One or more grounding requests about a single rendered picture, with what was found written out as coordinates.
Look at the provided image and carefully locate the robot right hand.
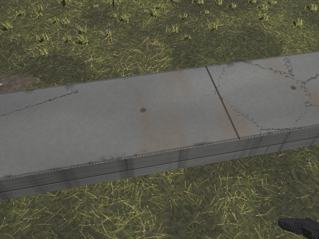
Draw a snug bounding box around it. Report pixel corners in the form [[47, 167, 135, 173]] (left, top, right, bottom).
[[278, 217, 319, 239]]

